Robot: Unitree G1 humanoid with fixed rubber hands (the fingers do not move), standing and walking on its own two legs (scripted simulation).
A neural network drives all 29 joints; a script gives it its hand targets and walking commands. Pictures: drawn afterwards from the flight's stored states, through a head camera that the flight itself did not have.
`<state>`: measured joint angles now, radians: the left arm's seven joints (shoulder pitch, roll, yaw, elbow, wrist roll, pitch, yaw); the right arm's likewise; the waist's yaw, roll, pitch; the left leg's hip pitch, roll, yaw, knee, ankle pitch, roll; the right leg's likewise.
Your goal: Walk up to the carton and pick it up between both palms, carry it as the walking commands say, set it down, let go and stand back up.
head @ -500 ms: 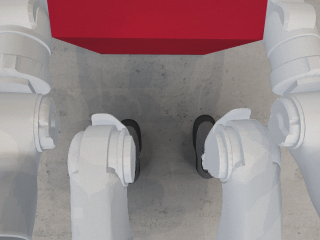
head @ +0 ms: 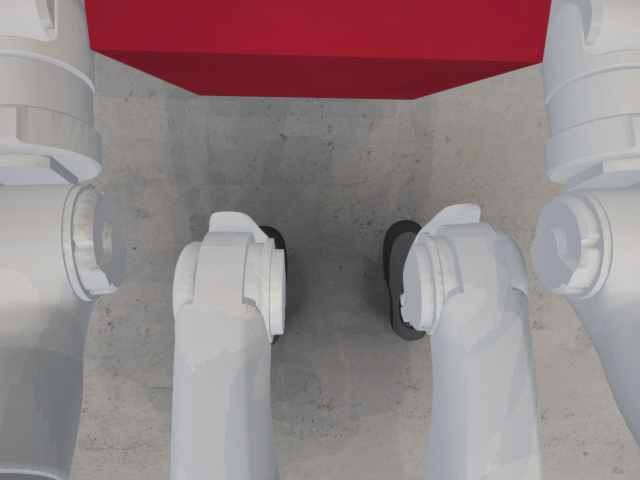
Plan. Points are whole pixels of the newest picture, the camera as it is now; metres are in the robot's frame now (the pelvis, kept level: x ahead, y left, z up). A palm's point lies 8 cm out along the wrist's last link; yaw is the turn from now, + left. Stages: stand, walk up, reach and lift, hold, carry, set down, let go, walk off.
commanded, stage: reach and lift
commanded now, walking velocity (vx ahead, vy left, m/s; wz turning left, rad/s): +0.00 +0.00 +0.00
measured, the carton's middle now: out of the picture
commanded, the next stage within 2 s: none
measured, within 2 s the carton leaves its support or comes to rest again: neither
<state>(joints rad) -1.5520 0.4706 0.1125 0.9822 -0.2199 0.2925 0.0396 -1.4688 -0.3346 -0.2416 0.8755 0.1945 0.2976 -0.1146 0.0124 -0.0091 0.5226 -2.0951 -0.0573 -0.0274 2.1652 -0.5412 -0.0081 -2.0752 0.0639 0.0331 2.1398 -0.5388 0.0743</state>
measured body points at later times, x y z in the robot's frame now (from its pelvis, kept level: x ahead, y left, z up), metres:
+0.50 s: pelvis +0.00 +0.00 +0.04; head +0.36 +0.02 +0.28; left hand +0.58 +0.20 -0.09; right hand +0.58 -0.17 -0.08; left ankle +0.13 +0.11 -0.35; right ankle +0.14 -0.13 -0.35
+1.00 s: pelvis -0.03 +0.00 +0.09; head +0.33 +0.02 +0.34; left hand +0.56 +0.20 -0.02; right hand +0.55 -0.18 -0.02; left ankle +0.13 +0.11 -0.35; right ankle +0.14 -0.13 -0.35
